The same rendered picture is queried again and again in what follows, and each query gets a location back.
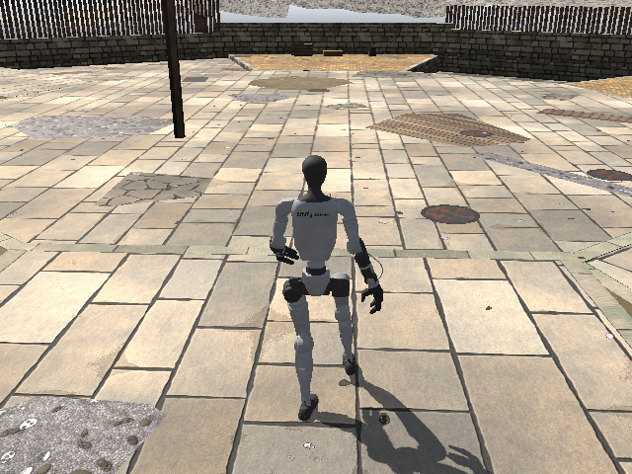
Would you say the robot left hand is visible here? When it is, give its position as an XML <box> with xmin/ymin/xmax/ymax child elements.
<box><xmin>276</xmin><ymin>246</ymin><xmax>299</xmax><ymax>265</ymax></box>

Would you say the robot right hand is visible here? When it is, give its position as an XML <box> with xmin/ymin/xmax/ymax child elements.
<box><xmin>361</xmin><ymin>284</ymin><xmax>383</xmax><ymax>314</ymax></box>

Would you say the robot left shin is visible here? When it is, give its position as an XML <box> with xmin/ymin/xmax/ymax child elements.
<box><xmin>294</xmin><ymin>336</ymin><xmax>313</xmax><ymax>406</ymax></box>

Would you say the humanoid robot torso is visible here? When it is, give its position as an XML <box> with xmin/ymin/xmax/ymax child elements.
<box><xmin>291</xmin><ymin>194</ymin><xmax>338</xmax><ymax>296</ymax></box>

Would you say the left robot upper arm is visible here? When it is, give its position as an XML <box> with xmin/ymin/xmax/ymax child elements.
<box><xmin>271</xmin><ymin>197</ymin><xmax>295</xmax><ymax>249</ymax></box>

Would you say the left robot forearm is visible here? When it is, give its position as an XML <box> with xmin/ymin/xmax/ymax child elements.
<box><xmin>270</xmin><ymin>236</ymin><xmax>286</xmax><ymax>257</ymax></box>

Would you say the right robot upper arm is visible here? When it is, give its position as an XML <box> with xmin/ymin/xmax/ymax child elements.
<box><xmin>335</xmin><ymin>198</ymin><xmax>362</xmax><ymax>255</ymax></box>

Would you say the right robot forearm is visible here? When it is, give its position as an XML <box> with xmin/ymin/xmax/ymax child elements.
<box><xmin>355</xmin><ymin>238</ymin><xmax>379</xmax><ymax>288</ymax></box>

